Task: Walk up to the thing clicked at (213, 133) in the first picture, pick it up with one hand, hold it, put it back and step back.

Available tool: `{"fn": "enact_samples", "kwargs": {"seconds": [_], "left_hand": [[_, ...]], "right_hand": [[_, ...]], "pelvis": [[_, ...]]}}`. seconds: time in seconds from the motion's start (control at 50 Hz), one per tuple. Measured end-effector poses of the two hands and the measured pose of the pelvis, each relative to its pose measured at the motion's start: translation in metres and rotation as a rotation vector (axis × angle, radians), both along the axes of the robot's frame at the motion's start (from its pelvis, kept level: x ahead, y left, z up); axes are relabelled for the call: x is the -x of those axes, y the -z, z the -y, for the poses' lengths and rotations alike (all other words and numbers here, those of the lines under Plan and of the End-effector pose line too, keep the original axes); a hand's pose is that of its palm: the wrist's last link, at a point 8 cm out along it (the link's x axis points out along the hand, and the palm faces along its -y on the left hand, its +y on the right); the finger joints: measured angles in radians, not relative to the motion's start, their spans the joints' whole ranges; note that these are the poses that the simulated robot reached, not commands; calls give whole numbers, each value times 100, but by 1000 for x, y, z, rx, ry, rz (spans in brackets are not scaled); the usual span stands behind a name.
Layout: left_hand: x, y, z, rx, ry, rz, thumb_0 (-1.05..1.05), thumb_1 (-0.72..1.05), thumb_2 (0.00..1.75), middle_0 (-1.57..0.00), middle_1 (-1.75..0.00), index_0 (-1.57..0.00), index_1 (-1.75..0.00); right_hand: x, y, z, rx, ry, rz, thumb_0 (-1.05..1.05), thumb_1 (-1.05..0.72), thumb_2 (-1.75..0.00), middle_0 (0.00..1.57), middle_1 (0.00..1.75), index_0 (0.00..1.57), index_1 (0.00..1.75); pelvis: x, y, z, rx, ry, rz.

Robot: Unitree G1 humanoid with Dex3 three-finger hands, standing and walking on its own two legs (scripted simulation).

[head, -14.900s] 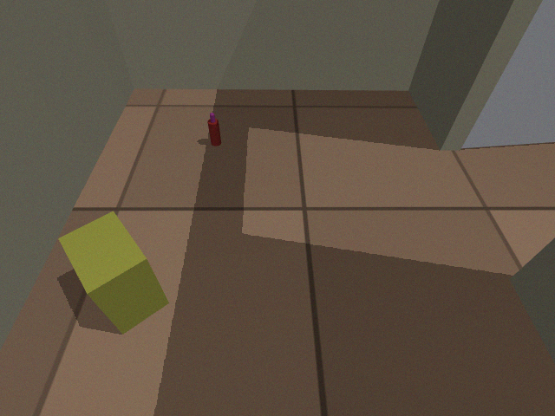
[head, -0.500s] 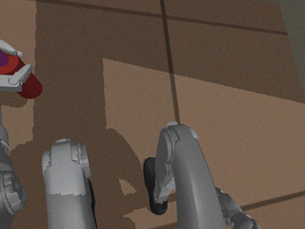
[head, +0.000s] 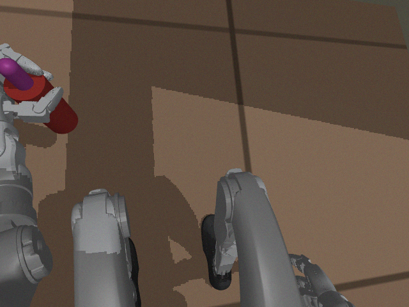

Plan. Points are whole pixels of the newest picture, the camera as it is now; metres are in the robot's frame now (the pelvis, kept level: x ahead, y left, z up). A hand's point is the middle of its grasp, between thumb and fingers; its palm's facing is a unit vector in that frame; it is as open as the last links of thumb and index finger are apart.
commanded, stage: settle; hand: left
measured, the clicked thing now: (39, 98) +0.49 +0.24 -0.08
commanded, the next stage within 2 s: lift in 0.24 s
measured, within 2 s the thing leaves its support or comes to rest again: neither
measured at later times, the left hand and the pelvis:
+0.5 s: hand (31, 83) +0.49 +0.23 -0.02, palm faces +0.13 -0.99 -0.07, open 6.7 cm; pelvis +0.00 +0.00 +0.01, yaw +1 degrees
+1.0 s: hand out of the picture +0.45 +0.23 +0.08, palm faces +0.11 -0.99 -0.08, open 6.7 cm; pelvis +0.01 +0.00 +0.09, yaw +3 degrees
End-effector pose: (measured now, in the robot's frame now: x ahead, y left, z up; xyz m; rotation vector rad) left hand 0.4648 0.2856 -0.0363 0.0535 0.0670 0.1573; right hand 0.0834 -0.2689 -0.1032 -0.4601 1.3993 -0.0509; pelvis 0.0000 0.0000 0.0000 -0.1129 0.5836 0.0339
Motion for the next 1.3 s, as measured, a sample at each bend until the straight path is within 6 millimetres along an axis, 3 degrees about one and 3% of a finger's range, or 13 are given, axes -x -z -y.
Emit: {"fn": "enact_samples", "kwargs": {"seconds": [0.48,0.74,1.06,1.3], "left_hand": [[1,-21,5,-6,17,-2,1,-18,109,-81,-104,-108,-121],[22,-49,6,-19,49,-27,1,-18,108,-80,-105,-107,-121],[51,-135,9,-9,26,-24,1,-17,108,-80,-105,-107,-121],[73,-228,18,-9,7,-35,1,-17,107,-79,-106,-106,-122]], "right_hand": [[2,-7,-2,-21,17,24,0,-90,-90,20,30,20,30],[-10,-26,-5,-40,53,89,0,-91,-90,20,30,20,30],[-65,-96,-18,-80,44,256,0,-91,-90,20,30,20,30],[-95,-171,-32,-124,54,345,0,-90,-90,20,30,20,30]], "pelvis": [[1,-12,1,-17,-8,-7],[-1,-35,0,-31,-12,-16],[-11,-107,-3,-40,-20,-3],[-26,-183,-2,-53,-27,71]]}}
